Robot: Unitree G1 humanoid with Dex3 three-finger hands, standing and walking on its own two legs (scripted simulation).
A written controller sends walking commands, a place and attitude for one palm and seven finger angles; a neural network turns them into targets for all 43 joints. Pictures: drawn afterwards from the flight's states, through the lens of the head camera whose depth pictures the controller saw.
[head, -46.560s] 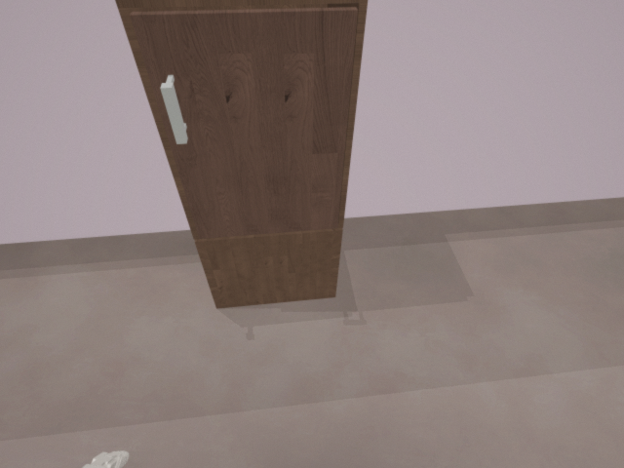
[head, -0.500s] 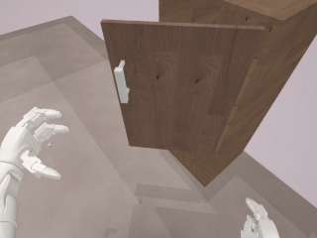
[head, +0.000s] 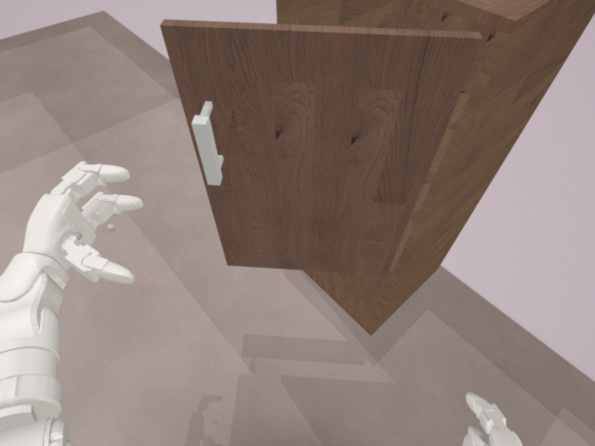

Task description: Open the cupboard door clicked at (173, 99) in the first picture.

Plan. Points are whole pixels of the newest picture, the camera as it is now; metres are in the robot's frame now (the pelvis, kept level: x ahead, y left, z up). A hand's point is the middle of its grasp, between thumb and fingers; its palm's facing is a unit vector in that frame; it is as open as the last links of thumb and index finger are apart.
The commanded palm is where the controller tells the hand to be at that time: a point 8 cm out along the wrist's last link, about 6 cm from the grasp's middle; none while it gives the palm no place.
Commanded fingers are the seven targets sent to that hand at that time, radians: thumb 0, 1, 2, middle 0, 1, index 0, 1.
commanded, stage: move the hooked fingers beside the handle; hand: left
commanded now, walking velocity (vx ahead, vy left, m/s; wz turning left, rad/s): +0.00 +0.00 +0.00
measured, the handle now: (211, 144) +0.54 +0.16 +0.09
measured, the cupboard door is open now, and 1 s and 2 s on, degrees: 44 44 44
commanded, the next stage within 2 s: slide the fingers in behind the handle in 1.98 s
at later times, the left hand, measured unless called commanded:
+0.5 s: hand (139, 198) +0.42 +0.23 +0.10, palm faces -0.05 -1.00 +0.00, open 14.0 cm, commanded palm +0.39 +0.29 +0.10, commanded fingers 0.00 -0.50 0.30 -0.30 -1.20 -0.30 -1.20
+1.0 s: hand (156, 169) +0.47 +0.22 +0.10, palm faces -0.04 -1.00 +0.01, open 14.0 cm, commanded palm +0.45 +0.28 +0.10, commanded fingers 0.00 -0.50 0.30 -0.30 -1.20 -0.30 -1.20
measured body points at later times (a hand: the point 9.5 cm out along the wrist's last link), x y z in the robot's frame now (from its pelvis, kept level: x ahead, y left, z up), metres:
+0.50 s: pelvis +0.01 +0.01 +0.00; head +0.07 +0.02 +0.44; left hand +0.41 +0.29 +0.10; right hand +0.10 -0.25 -0.10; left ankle +0.00 +0.11 -0.71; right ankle -0.01 -0.12 -0.71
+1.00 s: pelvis +0.00 +0.01 -0.01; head +0.08 +0.02 +0.43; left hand +0.47 +0.28 +0.10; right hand +0.02 -0.26 -0.12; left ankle +0.00 +0.11 -0.71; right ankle -0.01 -0.12 -0.71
